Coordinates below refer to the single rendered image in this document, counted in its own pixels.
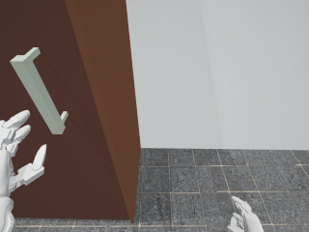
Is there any right robot hand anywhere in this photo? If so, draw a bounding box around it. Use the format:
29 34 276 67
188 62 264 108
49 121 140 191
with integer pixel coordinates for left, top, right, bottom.
227 196 264 232

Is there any robot left forearm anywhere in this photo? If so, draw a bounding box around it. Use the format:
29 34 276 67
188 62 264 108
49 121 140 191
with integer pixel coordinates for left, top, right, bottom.
0 196 16 232

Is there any left robot hand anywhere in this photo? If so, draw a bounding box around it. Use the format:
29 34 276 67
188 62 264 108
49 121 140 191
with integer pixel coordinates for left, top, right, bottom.
0 110 46 198

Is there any handle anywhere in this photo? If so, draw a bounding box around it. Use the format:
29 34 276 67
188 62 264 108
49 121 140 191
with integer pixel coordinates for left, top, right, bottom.
10 47 69 134

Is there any wardrobe door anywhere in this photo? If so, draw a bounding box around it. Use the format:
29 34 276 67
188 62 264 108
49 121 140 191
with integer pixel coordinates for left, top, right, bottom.
0 0 129 220

